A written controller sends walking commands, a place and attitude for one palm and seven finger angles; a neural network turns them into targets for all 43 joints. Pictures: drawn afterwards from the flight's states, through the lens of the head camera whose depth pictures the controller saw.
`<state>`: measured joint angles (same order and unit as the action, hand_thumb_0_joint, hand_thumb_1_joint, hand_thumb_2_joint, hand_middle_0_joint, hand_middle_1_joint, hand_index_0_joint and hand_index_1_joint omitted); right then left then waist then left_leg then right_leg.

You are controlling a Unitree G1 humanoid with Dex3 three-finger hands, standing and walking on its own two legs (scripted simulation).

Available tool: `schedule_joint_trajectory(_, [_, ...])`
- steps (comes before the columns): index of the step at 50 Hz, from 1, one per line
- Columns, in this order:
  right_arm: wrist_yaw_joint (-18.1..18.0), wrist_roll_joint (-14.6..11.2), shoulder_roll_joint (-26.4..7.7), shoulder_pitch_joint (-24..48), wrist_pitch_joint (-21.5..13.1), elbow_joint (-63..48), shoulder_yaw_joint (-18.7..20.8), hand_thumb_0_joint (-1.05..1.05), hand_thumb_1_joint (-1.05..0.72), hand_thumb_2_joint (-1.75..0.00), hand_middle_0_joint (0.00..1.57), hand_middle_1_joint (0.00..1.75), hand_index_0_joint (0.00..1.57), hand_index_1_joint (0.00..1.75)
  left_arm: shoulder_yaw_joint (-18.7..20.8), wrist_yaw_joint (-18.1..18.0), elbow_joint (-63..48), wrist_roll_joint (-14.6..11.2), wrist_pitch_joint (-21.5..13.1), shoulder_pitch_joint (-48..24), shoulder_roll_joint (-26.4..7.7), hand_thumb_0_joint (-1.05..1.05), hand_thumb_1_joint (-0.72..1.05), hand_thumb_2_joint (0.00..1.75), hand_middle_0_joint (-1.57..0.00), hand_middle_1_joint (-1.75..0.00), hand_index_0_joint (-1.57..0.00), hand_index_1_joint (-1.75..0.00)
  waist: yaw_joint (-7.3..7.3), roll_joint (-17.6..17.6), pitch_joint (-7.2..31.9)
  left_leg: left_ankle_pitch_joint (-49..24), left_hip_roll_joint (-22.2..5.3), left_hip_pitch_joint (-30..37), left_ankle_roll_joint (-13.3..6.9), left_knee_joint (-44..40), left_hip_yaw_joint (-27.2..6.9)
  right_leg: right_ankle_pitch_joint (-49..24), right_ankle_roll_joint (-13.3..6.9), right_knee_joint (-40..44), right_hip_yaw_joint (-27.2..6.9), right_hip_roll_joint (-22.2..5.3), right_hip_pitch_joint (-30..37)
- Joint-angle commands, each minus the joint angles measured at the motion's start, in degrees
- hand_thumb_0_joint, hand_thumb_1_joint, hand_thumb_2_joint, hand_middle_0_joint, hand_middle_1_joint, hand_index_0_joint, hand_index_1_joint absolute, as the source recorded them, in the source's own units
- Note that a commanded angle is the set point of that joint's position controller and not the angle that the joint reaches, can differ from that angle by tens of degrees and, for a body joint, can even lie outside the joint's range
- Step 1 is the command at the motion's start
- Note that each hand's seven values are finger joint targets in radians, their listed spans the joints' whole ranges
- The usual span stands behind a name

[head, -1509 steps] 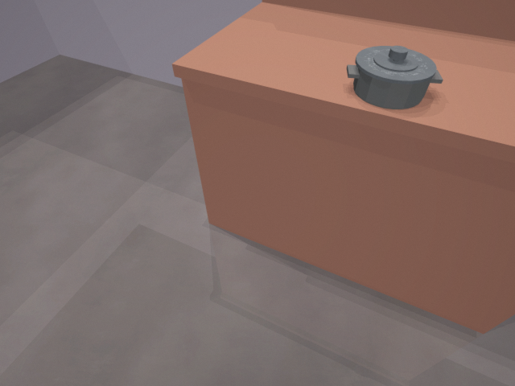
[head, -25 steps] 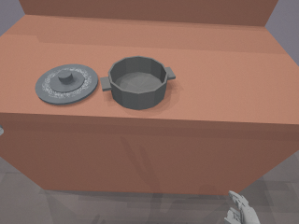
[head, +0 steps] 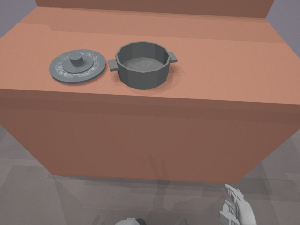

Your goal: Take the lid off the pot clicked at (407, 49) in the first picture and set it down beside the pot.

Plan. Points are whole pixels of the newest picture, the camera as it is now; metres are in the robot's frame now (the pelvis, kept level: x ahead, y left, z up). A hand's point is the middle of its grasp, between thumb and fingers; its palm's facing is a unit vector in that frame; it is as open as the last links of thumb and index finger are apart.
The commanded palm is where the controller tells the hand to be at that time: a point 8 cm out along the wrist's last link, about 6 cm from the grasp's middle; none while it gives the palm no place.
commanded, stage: step back with the hand held close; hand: left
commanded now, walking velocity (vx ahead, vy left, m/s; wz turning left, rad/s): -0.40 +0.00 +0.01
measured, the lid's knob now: (76, 58) +0.60 +0.29 +0.11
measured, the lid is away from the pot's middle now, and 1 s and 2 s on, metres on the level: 0.23 0.23 0.23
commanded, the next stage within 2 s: stop stepping back and stand still in 0.36 s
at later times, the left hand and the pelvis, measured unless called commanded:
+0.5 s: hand out of the picture +0.10 +0.23 +0.27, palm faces +0.36 -0.82 -0.45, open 7.4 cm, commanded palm +0.04 +0.28 +0.29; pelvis -0.12 +0.02 +0.00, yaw -6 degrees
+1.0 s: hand out of the picture -0.05 +0.28 +0.30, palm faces +0.48 -0.77 -0.42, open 7.4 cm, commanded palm -0.08 +0.33 +0.29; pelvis -0.22 +0.06 +0.01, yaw -3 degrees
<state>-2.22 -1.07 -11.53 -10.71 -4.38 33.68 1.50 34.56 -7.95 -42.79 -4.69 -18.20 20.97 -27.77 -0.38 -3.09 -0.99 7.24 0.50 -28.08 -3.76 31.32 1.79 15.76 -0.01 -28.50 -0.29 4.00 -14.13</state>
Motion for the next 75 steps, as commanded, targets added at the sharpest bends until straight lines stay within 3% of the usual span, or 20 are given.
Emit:
schedule_joint_trajectory(1, [-0.41, -0.28, -6.99, 2.39, -1.98, -6.71, 3.42, 0.00, -0.90, -0.90, 0.20, 0.30, 0.20, 0.30, 4.63, -1.26, -10.63, 0.03, -2.92, -4.08, -12.60, 0.00, 0.90, 0.90, -0.20, -0.30, -0.20, -0.30, -2.19, 8.21, 8.45, 6.19, -2.57, 20.16, 3.33, 12.64, -5.13, -7.83, -6.91, 14.27, -12.17, -17.01, -14.80])
schedule_joint_trajectory(9, [-1.02, 1.86, -7.29, 3.44, -3.49, -8.99, 3.00, 0.00, -0.90, -0.90, 0.20, 0.30, 0.20, 0.30, 7.29, -0.48, -13.44, -1.04, -3.32, -2.17, -12.96, 0.00, 0.90, 0.90, -0.20, -0.30, -0.20, -0.30, -0.71, -14.83, 10.84, 8.11, -19.20, 3.86, -2.37, -23.26, -23.95, 14.89, -0.68, -24.94, -3.52, 2.01, -0.34])
schedule_joint_trajectory(20, [-0.08, 2.89, -5.74, 1.22, -4.71, -5.01, 3.23, 0.00, -0.90, -0.90, 0.20, 0.30, 0.20, 0.30, 5.97, -0.69, -14.06, -2.41, -1.53, -0.67, -12.45, 0.00, 0.90, 0.90, -0.20, -0.30, -0.20, -0.30, -0.30, -11.36, 16.20, 14.86, -11.93, 11.63, 5.63, -21.16, -10.52, 9.24, -4.39, 7.08, 2.28, -0.14, 7.82])
schedule_joint_trajectory(22, [-0.77, 2.17, -4.72, -0.72, -3.72, -3.69, 2.89, 0.00, -0.90, -0.90, 0.20, 0.30, 0.20, 0.30, 5.96, -0.53, -12.80, -2.17, -3.02, -1.85, -14.85, 0.00, 0.90, 0.90, -0.20, -0.30, -0.20, -0.30, -1.35, 1.70, 14.44, 8.86, -5.56, 20.49, 6.61, 2.50, -4.14, -0.74, -7.88, 18.81, -6.14, -13.10, -5.16])
schedule_joint_trajectory(23, [-0.77, -0.90, -15.73, -2.53, -6.96, 8.59, 6.39, 0.00, -0.90, -0.90, 0.20, 0.30, 0.20, 0.30, -23.89, 8.08, 44.67, 6.39, 10.03, 8.63, 5.01, 0.00, 0.90, 0.90, -0.20, -0.30, -0.20, -0.30, -4.16, 11.34, 10.20, 7.36, -6.44, 9.06, 3.91, 35.73, -15.45, -31.65, -8.07, 8.22, -14.76, -29.61, -9.88])
schedule_joint_trajectory(24, [1.39, -0.35, -4.13, 5.72, -5.35, -8.65, 1.98, 0.00, -0.90, -0.90, 0.20, 0.30, 0.20, 0.30, 5.35, 2.97, -25.81, -1.48, 2.24, -18.87, -18.87, 0.00, 0.90, 0.90, -0.20, -0.30, -0.20, -0.30, 1.14, 14.05, 15.39, 22.06, 0.14, 13.88, 6.12, 33.92, -4.31, -22.65, -9.66, 14.39, -9.13, -25.92, -10.13])
schedule_joint_trajectory(25, [-0.61, 0.03, -4.08, 2.81, -5.45, -7.00, 1.26, 0.00, -0.90, -0.90, 0.20, 0.30, 0.20, 0.30, 6.27, 2.10, -19.53, -0.87, -1.24, -14.22, -19.21, 0.00, 0.90, 0.90, -0.20, -0.30, -0.20, -0.30, -1.08, 24.92, 6.96, 17.80, -1.53, 4.06, 4.20, 31.92, -4.69, -19.94, -9.24, 13.45, -4.90, -22.73, -6.81])
schedule_joint_trajectory(31, [-1.69, -1.16, -7.67, 3.76, -5.19, -9.22, 0.74, 0.00, -0.90, -0.90, 0.20, 0.30, 0.20, 0.30, 5.52, -0.28, -15.40, -0.78, 0.00, -7.41, -12.64, 0.00, 0.90, 0.90, -0.20, -0.30, -0.20, -0.30, -0.45, -15.26, 2.42, 0.39, -11.70, 12.86, -0.37, -12.62, -18.12, 3.88, -0.04, -7.49, 2.79, -2.85, -4.76])
schedule_joint_trajectory(34, [-1.51, -0.20, -5.53, 2.53, -6.82, -7.75, 0.93, 0.00, -0.90, -0.90, 0.20, 0.30, 0.20, 0.30, 6.52, -0.40, -10.53, -1.30, 0.70, -10.84, -12.41, 0.00, 0.90, 0.90, -0.20, -0.30, -0.20, -0.30, -1.62, -19.23, 5.03, 36.22, -14.14, 6.41, -0.78, -26.61, -29.46, 15.10, 0.07, -18.48, -1.35, 0.24, -3.47])
schedule_joint_trajectory(40, [-0.18, 0.87, -5.21, 3.33, -4.81, -8.30, 1.44, 0.00, -0.90, -0.90, 0.20, 0.30, 0.20, 0.30, 4.02, 0.91, -12.76, -0.70, 3.18, 2.73, -10.69, 0.00, 0.90, 0.90, -0.20, -0.30, -0.20, -0.30, 0.70, -9.81, 12.58, 33.11, -7.19, 0.75, 3.17, -20.30, -12.14, 12.96, -2.44, -0.17, 6.36, 2.70, 16.97])
schedule_joint_trajectory(43, [-0.15, 1.17, -5.76, 0.28, -1.36, -5.91, 1.66, 0.00, -0.90, -0.90, 0.20, 0.30, 0.20, 0.30, 5.99, 1.64, -15.34, 0.46, 3.70, 1.33, -14.64, 0.00, 0.90, 0.90, -0.20, -0.30, -0.20, -0.30, -0.13, 15.38, 7.99, 15.95, 2.46, -2.83, 4.00, 32.98, 2.75, 7.04, -11.65, 17.58, -14.54, -19.51, 1.88])
schedule_joint_trajectory(52, [-3.46, -0.33, -4.85, 4.03, -4.13, -5.11, -0.01, 0.00, -0.90, -0.90, 0.20, 0.30, 0.20, 0.30, -2.32, -0.54, 2.64, 1.11, 3.61, -18.25, -7.85, 0.00, 0.90, 0.90, -0.20, -0.30, -0.20, -0.30, -1.60, 2.44, -3.00, 21.00, -3.00, 15.38, 0.74, -0.29, 4.96, 28.39, -9.12, 11.55, -9.10, -15.95, -13.51])
schedule_joint_trajectory(55, [-2.51, -0.87, -6.88, 1.10, -5.65, -7.61, 0.53, 0.00, -0.90, -0.90, 0.20, 0.30, 0.20, 0.30, -2.71, -0.55, -8.43, 0.60, 2.52, -17.24, -8.03, 0.00, 0.90, 0.90, -0.20, -0.30, -0.20, -0.30, -1.60, -14.39, 4.28, 21.56, -17.91, 26.37, -7.63, -15.75, -20.48, 15.42, 0.20, -26.57, 5.53, 0.01, -19.77])
schedule_joint_trajectory(57, [-0.66, -0.70, -5.24, 2.18, -6.70, -7.51, 1.31, 0.00, -0.90, -0.90, 0.20, 0.30, 0.20, 0.30, 1.12, -0.32, -6.14, -0.59, 2.27, -12.51, -9.46, 0.00, 0.90, 0.90, -0.20, -0.30, -0.20, -0.30, -2.23, -9.84, -0.71, 34.53, -23.15, 12.41, -12.13, -23.31, -35.28, 12.43, -0.68, -41.43, -5.03, -4.02, -24.64])
schedule_joint_trajectory(62, [0.25, -0.29, -5.03, 3.68, -6.39, -7.74, 0.79, 0.00, -0.90, -0.90, 0.20, 0.30, 0.20, 0.30, 6.53, -1.20, -17.94, -0.06, 1.03, 1.98, -12.94, 0.00, 0.90, 0.90, -0.20, -0.30, -0.20, -0.30, 0.59, -12.32, 4.41, 26.86, -14.94, 4.36, -3.89, -18.26, -11.14, 7.02, -0.78, -14.36, 2.91, -4.93, -3.43])
schedule_joint_trajectory(63, [2.13, -0.47, -14.79, 5.52, -8.38, 2.76, 5.84, 0.00, -0.90, -0.90, 0.20, 0.30, 0.20, 0.30, -26.87, 6.23, 40.86, 3.92, 11.68, 0.79, 10.59, 0.00, 0.90, 0.90, -0.20, -0.30, -0.20, -0.30, -3.98, -5.77, 2.99, 9.61, -8.87, 5.59, 1.57, 0.22, -5.61, 2.42, -0.21, -7.42, 1.60, -8.49, -6.92])
schedule_joint_trajectory(66, [3.00, 1.15, -6.28, -2.61, -0.36, 2.54, 3.81, 0.00, -0.90, -0.90, 0.20, 0.30, 0.20, 0.30, -27.18, 8.53, 48.79, 8.38, 18.31, 3.25, 7.65, 0.00, 0.90, 0.90, -0.20, -0.30, -0.20, -0.30, -0.20, 23.52, 9.33, 22.79, -2.62, -6.54, 4.13, 21.20, 2.83, 3.39, -8.54, 3.49, -9.98, -21.09, 3.53])
schedule_joint_trajectory(70, [3.42, 2.49, -9.34, -5.07, 3.75, 3.14, 3.57, 0.00, -0.90, -0.90, 0.20, 0.30, 0.20, 0.30, -28.46, 7.11, 61.42, 7.22, 18.78, -9.09, 4.85, 0.00, 0.90, 0.90, -0.20, -0.30, -0.20, -0.30, -3.07, 28.55, -3.66, 24.93, -4.29, 0.98, 1.80, 21.61, 0.36, 11.89, -8.46, 3.88, -8.79, -20.43, -13.08])
schedule_joint_trajectory(73, [2.75, 4.04, -15.31, -15.70, 2.95, 8.23, 4.23, 0.00, -0.90, -0.90, 0.20, 0.30, 0.20, 0.30, -31.84, 8.51, 69.93, 5.43, 19.57, -12.45, 12.15, 0.00, 0.90, 0.90, -0.20, -0.30, -0.20, -0.30, -6.48, -18.26, -5.89, 12.92, -20.67, 15.82, -7.78, -14.67, -32.29, 20.29, 1.62, -33.83, 5.79, -2.68, -32.26])
schedule_joint_trajectory(75, [1.42, 3.76, -13.97, -11.39, 2.74, 9.70, 3.74, 0.00, -0.90, -0.90, 0.20, 0.30, 0.20, 0.30, -31.07, 8.53, 75.99, 5.23, 18.50, -17.35, 9.54, 0.00, 0.90, 0.90, -0.20, -0.30, -0.20, -0.30, -3.68, -9.09, -6.21, 16.20, -21.32, 6.39, -9.81, -17.61, -31.76, 13.92, -0.17, -42.63, -4.15, -7.71, -28.20])
